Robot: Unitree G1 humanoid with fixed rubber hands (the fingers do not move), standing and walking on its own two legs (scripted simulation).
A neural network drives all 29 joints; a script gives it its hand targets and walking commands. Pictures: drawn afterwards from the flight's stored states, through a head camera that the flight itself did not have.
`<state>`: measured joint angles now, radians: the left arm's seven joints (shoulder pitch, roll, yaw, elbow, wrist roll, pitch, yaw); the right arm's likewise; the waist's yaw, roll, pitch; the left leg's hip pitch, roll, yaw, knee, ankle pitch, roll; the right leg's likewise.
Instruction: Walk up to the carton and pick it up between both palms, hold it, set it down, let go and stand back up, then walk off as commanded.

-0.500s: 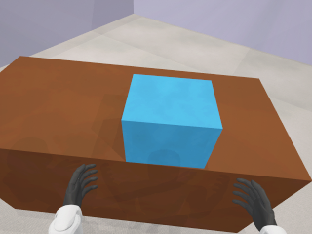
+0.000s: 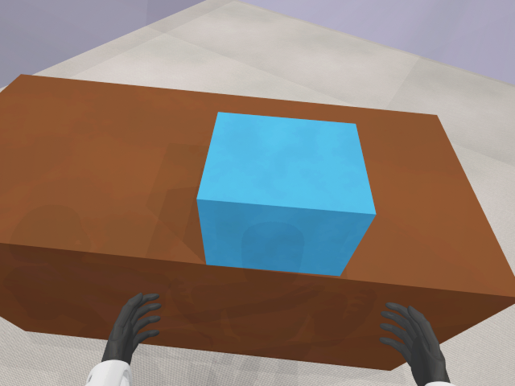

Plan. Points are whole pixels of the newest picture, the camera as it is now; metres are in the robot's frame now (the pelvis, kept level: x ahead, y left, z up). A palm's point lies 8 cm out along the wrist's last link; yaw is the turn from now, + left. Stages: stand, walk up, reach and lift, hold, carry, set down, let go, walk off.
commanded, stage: set down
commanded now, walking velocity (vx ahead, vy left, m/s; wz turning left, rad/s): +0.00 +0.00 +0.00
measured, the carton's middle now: (279, 195) +0.45 -0.03 +0.01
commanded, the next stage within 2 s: let go in 0.56 s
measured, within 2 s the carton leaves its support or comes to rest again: neither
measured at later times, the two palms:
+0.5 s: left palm (125, 368) +0.16 +0.20 -0.07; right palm (414, 376) +0.16 -0.23 -0.05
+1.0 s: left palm (129, 362) +0.17 +0.20 -0.08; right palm (407, 373) +0.17 -0.23 -0.07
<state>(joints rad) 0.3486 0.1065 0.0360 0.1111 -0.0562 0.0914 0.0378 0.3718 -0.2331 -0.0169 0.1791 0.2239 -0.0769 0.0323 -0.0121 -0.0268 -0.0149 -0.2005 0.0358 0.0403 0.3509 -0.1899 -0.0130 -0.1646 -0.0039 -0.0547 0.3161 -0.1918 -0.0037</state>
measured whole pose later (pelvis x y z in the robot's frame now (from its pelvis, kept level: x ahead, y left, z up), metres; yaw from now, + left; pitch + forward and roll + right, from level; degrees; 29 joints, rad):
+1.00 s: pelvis +0.01 +0.00 +0.00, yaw +0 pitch +3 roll +0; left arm 0.24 0.12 0.04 0.42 0.04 0.09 0.01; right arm 0.19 -0.19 -0.02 0.63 0.11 -0.20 0.01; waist -0.01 -0.03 -0.01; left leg -0.20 0.04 0.04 0.35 -0.20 -0.01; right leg -0.16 0.00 -0.05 0.32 -0.20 0.00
